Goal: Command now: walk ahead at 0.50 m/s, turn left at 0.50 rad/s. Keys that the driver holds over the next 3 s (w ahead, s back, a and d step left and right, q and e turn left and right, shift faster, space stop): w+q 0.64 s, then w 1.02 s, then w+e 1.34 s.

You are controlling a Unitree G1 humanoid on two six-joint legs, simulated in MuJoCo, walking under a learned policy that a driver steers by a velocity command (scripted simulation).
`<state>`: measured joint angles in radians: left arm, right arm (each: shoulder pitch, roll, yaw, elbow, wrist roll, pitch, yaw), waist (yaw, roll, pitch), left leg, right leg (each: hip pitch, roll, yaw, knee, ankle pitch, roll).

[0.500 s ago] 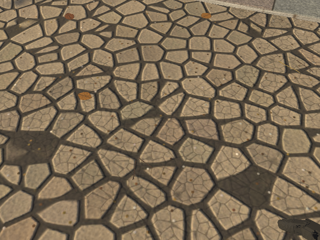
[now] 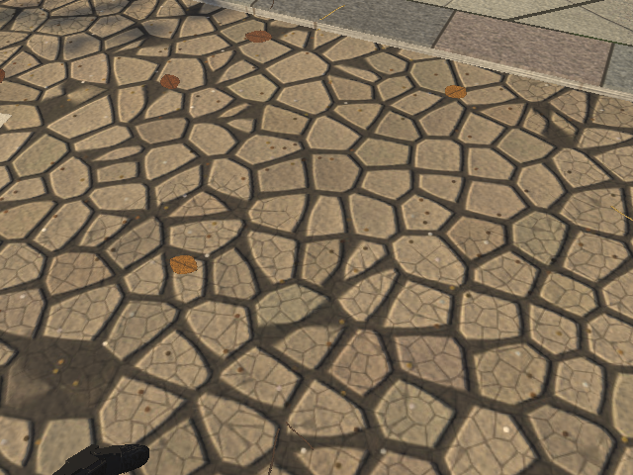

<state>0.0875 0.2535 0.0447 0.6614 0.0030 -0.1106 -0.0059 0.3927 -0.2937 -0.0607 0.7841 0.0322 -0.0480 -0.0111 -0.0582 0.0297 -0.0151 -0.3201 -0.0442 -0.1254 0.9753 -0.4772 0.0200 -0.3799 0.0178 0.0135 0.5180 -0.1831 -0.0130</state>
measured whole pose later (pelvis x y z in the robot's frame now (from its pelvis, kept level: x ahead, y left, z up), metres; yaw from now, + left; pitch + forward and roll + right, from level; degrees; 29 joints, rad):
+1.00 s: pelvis +0.53 +0.14 +0.00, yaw +29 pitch +2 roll -1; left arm 0.13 0.28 0.04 0.70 0.00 -0.11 -0.03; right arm 0.36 -0.30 -0.05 0.75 0.02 -0.04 0.00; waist -0.03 0.03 0.01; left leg -0.28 -0.07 -0.13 1.05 -0.47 0.04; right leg -0.41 0.04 -0.02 0.54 -0.17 -0.05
